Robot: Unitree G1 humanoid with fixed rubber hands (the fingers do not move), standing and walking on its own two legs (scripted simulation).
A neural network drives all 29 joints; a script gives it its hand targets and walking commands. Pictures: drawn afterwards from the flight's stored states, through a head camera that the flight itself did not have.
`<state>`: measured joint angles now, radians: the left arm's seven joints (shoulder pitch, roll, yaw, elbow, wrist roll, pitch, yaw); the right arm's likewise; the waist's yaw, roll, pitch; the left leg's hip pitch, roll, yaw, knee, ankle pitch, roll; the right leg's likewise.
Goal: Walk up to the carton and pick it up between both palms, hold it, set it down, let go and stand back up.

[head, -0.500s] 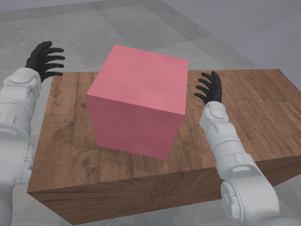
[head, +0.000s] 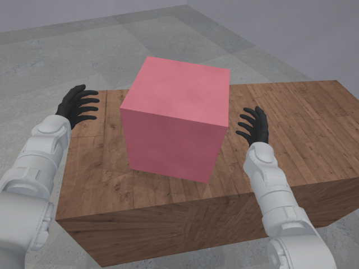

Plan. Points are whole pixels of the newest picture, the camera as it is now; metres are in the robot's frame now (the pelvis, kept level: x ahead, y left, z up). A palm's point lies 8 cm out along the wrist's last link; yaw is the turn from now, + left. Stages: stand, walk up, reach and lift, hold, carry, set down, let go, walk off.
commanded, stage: set down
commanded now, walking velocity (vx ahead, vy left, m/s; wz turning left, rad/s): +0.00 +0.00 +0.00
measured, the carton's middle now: (178, 120) +0.52 -0.08 +0.00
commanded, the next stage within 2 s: none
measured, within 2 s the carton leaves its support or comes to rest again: neither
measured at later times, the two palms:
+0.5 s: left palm (47, 168) +0.36 +0.24 +0.05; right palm (252, 177) +0.29 -0.22 +0.03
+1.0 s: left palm (45, 203) +0.29 +0.24 +0.03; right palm (254, 201) +0.24 -0.21 +0.01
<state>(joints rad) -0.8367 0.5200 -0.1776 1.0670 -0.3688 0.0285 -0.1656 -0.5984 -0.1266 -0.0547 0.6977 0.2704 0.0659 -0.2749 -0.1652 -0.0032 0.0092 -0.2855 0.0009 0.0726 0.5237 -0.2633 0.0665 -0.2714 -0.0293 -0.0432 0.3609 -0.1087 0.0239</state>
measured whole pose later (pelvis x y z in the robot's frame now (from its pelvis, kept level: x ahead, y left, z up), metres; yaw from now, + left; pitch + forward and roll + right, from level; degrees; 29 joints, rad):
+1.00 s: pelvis +0.01 -0.04 +0.00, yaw +0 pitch -7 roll -2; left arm -0.13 0.54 -0.05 0.51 -0.36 -0.03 -0.24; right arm 0.07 0.03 0.01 0.25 0.21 -0.04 -0.38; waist 0.00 -0.02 0.13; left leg -0.12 0.04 0.07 0.53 -0.30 0.01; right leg -0.13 0.01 -0.05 0.42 -0.18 0.00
